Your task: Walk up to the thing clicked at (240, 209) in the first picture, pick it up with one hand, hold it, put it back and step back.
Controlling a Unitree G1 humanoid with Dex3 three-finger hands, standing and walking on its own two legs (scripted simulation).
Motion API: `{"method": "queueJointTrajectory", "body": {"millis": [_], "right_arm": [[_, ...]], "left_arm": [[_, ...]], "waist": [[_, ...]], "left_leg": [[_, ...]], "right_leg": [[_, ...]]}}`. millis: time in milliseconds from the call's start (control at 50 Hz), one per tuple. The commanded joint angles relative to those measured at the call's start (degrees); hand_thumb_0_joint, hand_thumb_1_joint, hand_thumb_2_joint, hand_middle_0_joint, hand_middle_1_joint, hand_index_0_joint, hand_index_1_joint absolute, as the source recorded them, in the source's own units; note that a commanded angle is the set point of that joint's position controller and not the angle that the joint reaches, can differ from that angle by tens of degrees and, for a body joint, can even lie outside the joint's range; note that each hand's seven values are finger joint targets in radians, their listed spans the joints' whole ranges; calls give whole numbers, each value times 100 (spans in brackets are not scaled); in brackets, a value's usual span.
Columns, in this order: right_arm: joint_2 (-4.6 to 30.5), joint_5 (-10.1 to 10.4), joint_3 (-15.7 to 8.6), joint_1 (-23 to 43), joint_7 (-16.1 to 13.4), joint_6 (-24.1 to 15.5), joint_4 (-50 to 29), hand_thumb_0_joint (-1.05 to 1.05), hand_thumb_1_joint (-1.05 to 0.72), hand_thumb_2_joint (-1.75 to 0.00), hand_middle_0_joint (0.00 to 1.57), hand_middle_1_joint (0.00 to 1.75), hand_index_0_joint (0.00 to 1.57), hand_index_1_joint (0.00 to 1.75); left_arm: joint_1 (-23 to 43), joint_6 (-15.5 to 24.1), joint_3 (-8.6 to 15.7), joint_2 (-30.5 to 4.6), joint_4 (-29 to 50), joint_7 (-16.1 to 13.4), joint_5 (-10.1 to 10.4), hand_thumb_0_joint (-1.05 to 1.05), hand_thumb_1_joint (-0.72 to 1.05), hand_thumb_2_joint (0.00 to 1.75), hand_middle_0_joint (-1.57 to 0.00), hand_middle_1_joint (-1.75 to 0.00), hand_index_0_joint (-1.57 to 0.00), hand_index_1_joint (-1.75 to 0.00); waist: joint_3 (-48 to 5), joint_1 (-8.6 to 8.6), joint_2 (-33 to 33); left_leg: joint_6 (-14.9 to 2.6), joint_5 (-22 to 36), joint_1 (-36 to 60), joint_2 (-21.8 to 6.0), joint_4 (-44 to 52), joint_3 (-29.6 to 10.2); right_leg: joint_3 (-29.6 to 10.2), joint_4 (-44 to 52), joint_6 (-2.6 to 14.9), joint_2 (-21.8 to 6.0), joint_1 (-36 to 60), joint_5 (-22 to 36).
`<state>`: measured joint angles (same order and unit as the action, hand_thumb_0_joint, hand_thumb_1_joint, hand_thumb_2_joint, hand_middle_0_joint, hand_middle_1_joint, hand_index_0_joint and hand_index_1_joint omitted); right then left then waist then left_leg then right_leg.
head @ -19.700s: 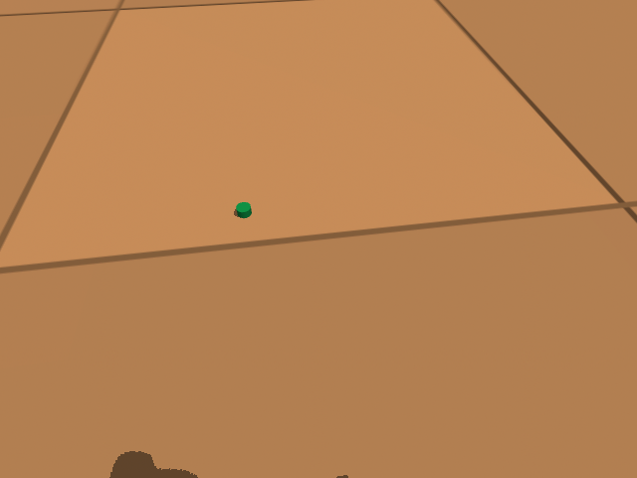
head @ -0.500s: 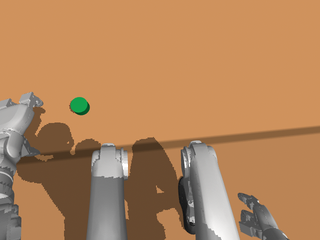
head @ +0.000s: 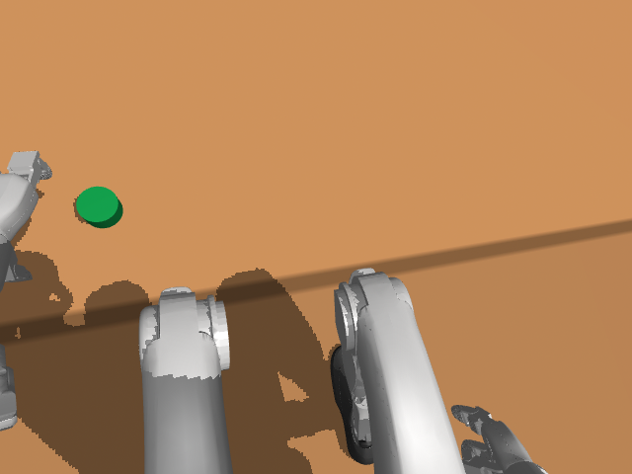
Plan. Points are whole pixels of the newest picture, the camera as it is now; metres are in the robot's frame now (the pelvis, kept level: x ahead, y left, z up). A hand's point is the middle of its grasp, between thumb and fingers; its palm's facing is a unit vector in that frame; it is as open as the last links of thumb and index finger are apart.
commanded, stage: rise first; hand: left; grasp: from above
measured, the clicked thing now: (100, 207) +0.50 +0.30 -0.32
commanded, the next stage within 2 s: approach in 1.92 s
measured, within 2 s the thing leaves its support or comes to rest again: neither
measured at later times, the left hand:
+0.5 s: hand (29, 218) +0.43 +0.35 -0.19, palm faces -0.43 -0.10 -0.90, open 14.0 cm
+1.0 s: hand (37, 212) +0.45 +0.34 -0.19, palm faces -0.43 -0.10 -0.90, open 13.9 cm
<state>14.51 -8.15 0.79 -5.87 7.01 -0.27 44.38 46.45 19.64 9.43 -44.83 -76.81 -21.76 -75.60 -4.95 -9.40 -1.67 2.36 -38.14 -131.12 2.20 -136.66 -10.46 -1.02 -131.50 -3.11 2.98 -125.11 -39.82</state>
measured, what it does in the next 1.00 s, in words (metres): stands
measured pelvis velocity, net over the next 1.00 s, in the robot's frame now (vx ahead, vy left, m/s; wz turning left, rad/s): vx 0.01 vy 0.00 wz -0.04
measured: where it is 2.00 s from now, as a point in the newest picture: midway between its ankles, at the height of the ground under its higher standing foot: (279, 439)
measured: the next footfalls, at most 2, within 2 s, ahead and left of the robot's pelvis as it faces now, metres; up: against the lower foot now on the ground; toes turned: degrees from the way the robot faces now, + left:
none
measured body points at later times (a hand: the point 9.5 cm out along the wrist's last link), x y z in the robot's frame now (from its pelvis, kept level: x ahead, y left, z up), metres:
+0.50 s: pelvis +0.01 +0.00 -0.01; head +0.24 +0.10 +0.36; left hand +0.45 +0.35 -0.13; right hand +0.08 -0.27 -0.11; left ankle +0.08 +0.13 -0.30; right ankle +0.11 -0.15 -0.30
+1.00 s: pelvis +0.01 +0.00 -0.02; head +0.25 +0.10 +0.35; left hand +0.46 +0.34 -0.14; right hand +0.08 -0.27 -0.11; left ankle +0.08 +0.13 -0.30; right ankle +0.11 -0.15 -0.30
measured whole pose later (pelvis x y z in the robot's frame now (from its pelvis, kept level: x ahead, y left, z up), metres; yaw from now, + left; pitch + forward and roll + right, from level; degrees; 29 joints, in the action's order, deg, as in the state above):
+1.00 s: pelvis +0.01 +0.00 -0.02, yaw -2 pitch +32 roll -11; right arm 15.2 -10.3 4.7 -5.9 8.9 -1.3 43.1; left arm 52.5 18.3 11.0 -50.1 -84.9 -24.7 -76.4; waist -1.5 -13.4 -2.3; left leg 2.2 -40.0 -134.1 1.9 -141.3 -12.1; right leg 0.3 -134.6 -4.2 3.0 -127.8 -40.4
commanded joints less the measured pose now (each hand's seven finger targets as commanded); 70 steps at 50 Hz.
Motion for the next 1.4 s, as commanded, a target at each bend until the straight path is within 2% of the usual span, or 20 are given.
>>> {"method": "queueJointTrajectory", "body": {"millis": [0,200,240,260,300,320,360,400,420,500,600,740,880,940,1080,1160,1220,1300,1340,1380], "right_arm": [[1464,-78,-439,-941,-39,-71,-122,0,-90,-90,20,30,20,30],[1477,-144,-350,-1030,4,-108,-109,0,-90,-90,20,30,20,30],[1497,-121,-355,-999,17,-108,-128,0,-90,-90,20,30,20,30],[1462,-126,-335,-1028,27,-110,-145,0,-90,-90,20,30,20,30],[1520,-146,-320,-1051,39,-94,-145,0,-90,-90,20,30,20,30],[1520,-138,-327,-1016,29,-99,-156,0,-90,-90,20,30,20,30],[1500,-179,-288,-1074,63,-107,-162,0,-90,-90,20,30,20,30],[1511,-174,-268,-1121,69,-113,-147,0,-90,-90,20,30,20,30],[1529,-165,-291,-1092,63,-124,-180,0,-90,-90,20,30,20,30],[1536,-178,-279,-1107,76,-111,-161,0,-90,-90,20,30,20,30],[1593,-185,-279,-1131,87,-93,-168,0,-90,-90,20,30,20,30],[1605,-211,-186,-1179,124,-80,-155,0,-90,-90,20,30,20,30],[1642,-218,-148,-1109,115,-106,-158,0,-90,-90,20,30,20,30],[1639,-233,-93,-1128,129,-106,-158,0,-90,-90,20,30,20,30],[1709,-255,-11,-1110,133,-129,-205,0,-90,-90,20,30,20,30],[1697,-275,29,-1115,141,-163,-206,0,-90,-90,20,30,20,30],[1744,-270,47,-1074,131,-168,-241,0,-90,-90,20,30,20,30],[1738,-264,42,-1118,156,-187,-236,0,-90,-90,20,30,20,30],[1758,-232,8,-1095,146,-187,-224,0,-90,-90,20,30,20,30],[1770,-259,-8,-1152,172,-174,-213,0,-90,-90,20,30,20,30]], "left_arm": [[1782,-126,200,-1561,547,-376,54,0,-52,98,-6,-103,-8,-101],[1869,-271,149,-1547,200,-420,24,0,-53,99,-6,-104,-8,-102],[2090,-242,210,-1709,326,-426,47,0,-53,99,-7,-104,-8,-102],[1875,-265,145,-1569,111,-403,40,0,-53,99,-7,-104,-8,-102],[2103,-209,228,-1714,291,-422,49,0,-53,99,-7,-104,-8,-102],[2100,-191,278,-1822,370,-426,67,0,-52,98,-7,-104,-8,-102],[1953,-190,172,-1666,125,-398,26,0,-53,99,-7,-105,-8,-103],[2028,-171,306,-1874,230,-421,62,0,-59,107,-9,-101,-6,-104],[2053,-161,401,-1974,339,-450,119,0,-54,101,-8,-103,-8,-103],[2030,-156,267,-1854,276,-431,107,0,-52,100,-10,-101,-9,-101],[1957,-160,426,-1992,374,-471,136,0,-52,100,-8,-102,-9,-102],[1929,-169,341,-1950,166,-461,105,0,-52,100,-9,-101,-10,-101],[2138,-135,317,-2060,5,-504,78,0,-51,100,-11,-99,-11,-99],[2119,-141,260,-2044,-91,-512,32,0,-51,99,-11,-99,-11,-100],[2305,-136,340,-2330,-136,-541,23,0,-50,99,-14,-97,-13,-98],[2295,-137,226,-2246,-280,-530,10,0,-48,96,-15,-96,-14,-97],[2393,-120,327,-2460,-115,-561,22,0,-47,96,-15,-96,-15,-97],[2329,-165,249,-2303,-183,-519,23,0,-48,96,-15,-96,-14,-97],[2255,-177,303,-2368,-18,-511,53,0,-48,96,-17,-94,-15,-96],[2275,-202,271,-2254,93,-466,57,0,-47,96,-16,-94,-15,-95]], "waist": [[-3572,7,1832],[-3540,-125,1982],[-3556,-106,2070],[-3428,-127,1938],[-3556,-184,2037],[-3610,-105,2101],[-3381,-230,1905],[-3460,-201,1844],[-3578,-136,1929],[-3519,-236,1990],[-3563,-184,2059],[-3462,-302,2030],[-3294,-363,1968],[-3337,-380,2076],[-3271,-441,2118],[-3113,-526,2021],[-3235,-447,2245],[-3125,-521,2348],[-3268,-399,2414],[-3336,-469,2596]], "left_leg": [[-296,670,3477,-119,1661,680],[-284,934,3481,-135,1503,615],[-284,846,3350,-135,1502,603],[-295,844,3346,-128,1481,604],[-286,913,3378,-132,1474,557],[-282,909,3386,-133,1444,594],[-323,856,3172,-107,1361,641],[-363,892,3064,-94,1251,695],[-355,884,3090,-108,1255,724],[-341,874,3139,-125,1275,651],[-319,1019,3215,-132,1250,655],[-332,1122,3180,-124,1205,613],[-355,811,2942,-129,1135,640],[-337,998,3043,-125,1143,608],[-347,849,2910,-118,1067,607],[-360,714,2783,-117,1035,607],[-318,692,2874,-126,1120,553],[-294,783,2967,-132,1128,520],[-260,878,3152,-148,1176,488],[-223,1125,3372,-171,1221,419]], "right_leg": [[999,1037,455,-32,899,912],[1009,882,418,-30,870,1122],[1008,818,434,-25,849,1073],[1014,881,438,-15,857,1058],[1044,794,422,-16,849,1116],[1022,803,430,-18,883,1119],[1024,883,423,1,982,1116],[995,925,422,22,1167,1199],[975,929,418,10,1209,1197],[1055,837,418,25,1063,1165],[1050,804,411,16,1098,1280],[1090,767,392,3,1128,1380],[1106,830,407,35,1080,1184],[1140,754,403,34,1092,1308],[1146,753,409,39,1115,1232],[1153,788,408,66,1101,1153],[1190,711,417,55,1031,1104],[1203,668,417,50,934,1184],[1197,644,424,29,918,1230],[1239,539,396,7,853,1386]]}}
